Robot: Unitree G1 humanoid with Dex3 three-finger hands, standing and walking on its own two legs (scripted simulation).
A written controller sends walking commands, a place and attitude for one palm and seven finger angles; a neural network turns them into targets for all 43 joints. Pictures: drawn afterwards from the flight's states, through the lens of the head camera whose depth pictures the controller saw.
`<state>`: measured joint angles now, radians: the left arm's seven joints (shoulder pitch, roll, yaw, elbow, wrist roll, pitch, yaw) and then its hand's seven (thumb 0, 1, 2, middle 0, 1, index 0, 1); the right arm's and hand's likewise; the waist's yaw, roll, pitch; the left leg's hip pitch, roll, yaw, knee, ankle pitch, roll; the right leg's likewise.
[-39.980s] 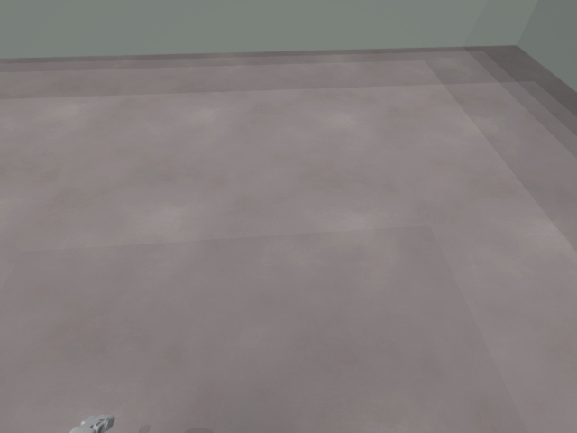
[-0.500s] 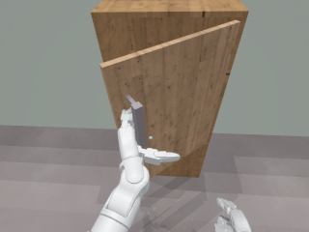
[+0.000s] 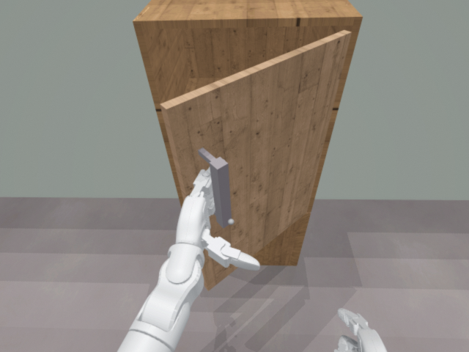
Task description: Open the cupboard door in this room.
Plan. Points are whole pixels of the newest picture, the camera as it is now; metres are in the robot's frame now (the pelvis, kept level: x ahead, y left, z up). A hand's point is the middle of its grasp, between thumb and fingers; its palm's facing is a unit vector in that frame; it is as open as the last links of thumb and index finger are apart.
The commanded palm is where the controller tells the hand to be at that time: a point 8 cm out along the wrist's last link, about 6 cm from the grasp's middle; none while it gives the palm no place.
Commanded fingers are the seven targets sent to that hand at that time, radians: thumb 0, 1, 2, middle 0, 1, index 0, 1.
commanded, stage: slide the hand sideways off the handle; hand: left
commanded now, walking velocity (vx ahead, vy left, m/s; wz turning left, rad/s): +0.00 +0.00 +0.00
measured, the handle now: (214, 189) +0.37 +0.06 +0.10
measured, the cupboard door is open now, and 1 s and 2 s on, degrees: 41 39 39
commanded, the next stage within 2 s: draw the hand back to the body in 0.84 s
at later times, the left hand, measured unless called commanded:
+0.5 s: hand (195, 237) +0.27 +0.08 +0.10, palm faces -0.04 -1.00 +0.00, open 16.2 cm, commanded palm +0.24 +0.14 +0.10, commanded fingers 0.00 -0.50 0.30 -0.15 -0.30 -0.15 -0.30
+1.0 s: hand (173, 259) +0.24 +0.11 +0.10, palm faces -0.03 -1.00 -0.03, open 16.4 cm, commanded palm +0.21 +0.17 +0.11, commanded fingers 0.00 -0.50 0.30 -0.15 -0.30 -0.15 -0.30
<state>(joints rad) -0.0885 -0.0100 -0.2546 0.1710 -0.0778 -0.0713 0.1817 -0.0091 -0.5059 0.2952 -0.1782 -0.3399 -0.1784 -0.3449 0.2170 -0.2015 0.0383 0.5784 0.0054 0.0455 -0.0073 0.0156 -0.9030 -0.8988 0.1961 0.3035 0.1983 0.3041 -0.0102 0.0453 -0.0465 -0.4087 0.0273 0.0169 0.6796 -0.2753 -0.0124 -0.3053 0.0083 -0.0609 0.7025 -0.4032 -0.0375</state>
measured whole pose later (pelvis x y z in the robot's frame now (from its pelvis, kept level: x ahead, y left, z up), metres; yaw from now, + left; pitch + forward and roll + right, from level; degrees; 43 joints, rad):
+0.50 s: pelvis +0.02 +0.00 +0.00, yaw +0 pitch +1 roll +0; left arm 0.22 0.08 -0.16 -0.13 -0.10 -0.07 0.07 -0.01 -0.50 0.30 -0.19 -0.32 -0.19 -0.32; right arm 0.19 -0.20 0.05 0.51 0.01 0.01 -0.02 0.02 -0.90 -0.90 0.20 0.30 0.20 0.30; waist 0.01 0.04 -0.04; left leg -0.38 0.03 0.02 0.66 -0.30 -0.02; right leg -0.27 0.02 -0.05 0.67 -0.42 -0.04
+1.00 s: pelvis +0.02 -0.01 -0.01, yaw +1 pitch +2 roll +0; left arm 0.39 0.15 -0.08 -0.27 -0.16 -0.12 -0.06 -0.01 -0.51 0.30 -0.15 -0.30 -0.15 -0.30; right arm 0.24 -0.23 0.04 0.51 0.02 -0.10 -0.05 0.02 -0.90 -0.90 0.20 0.30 0.20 0.30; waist 0.02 0.05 -0.06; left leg -0.46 0.03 -0.01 0.76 -0.34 -0.03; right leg -0.34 0.01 -0.08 0.76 -0.46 -0.05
